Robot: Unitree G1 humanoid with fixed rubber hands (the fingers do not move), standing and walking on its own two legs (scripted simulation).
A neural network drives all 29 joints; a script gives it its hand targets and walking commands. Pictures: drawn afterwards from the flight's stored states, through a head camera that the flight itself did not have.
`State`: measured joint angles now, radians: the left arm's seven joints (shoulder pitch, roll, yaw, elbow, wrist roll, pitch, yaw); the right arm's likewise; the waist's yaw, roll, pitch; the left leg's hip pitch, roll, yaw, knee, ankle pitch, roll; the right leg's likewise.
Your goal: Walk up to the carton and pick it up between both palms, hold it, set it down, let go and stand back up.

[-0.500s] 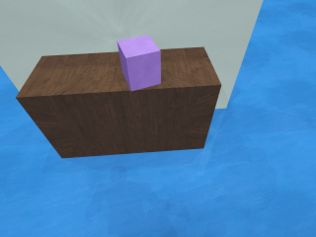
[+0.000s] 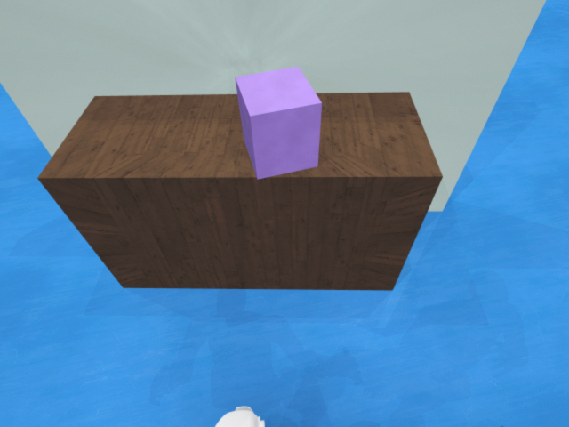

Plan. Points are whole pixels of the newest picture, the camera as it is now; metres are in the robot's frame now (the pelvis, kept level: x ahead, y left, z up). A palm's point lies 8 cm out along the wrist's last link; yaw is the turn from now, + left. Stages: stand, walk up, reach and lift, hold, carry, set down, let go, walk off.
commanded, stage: walk up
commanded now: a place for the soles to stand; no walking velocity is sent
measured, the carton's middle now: (277, 123) +0.83 +0.04 -0.06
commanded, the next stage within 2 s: none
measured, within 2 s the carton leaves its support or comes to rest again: neither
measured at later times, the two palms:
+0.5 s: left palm (66, 425) +0.16 +0.34 -0.10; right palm (496, 386) +0.21 -0.31 -0.13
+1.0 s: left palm (121, 281) +0.40 +0.34 -0.11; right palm (465, 333) +0.30 -0.29 -0.13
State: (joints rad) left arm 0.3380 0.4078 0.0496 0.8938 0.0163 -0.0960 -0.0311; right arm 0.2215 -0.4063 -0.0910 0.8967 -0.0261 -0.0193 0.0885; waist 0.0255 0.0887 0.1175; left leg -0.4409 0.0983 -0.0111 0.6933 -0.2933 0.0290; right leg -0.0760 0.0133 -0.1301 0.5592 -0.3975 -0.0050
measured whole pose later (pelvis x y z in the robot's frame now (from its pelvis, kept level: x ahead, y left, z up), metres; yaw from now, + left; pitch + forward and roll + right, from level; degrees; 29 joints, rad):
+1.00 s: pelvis +0.29 +0.03 -0.03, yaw -3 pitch -3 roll -1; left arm 0.23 0.41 0.06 0.85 0.03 -0.11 -0.05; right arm 0.33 -0.41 -0.07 0.86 -0.01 -0.04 0.04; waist -0.04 0.04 0.11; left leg -0.37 0.06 0.04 1.00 -0.51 0.04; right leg -0.46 -0.03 -0.09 0.83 -0.30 -0.03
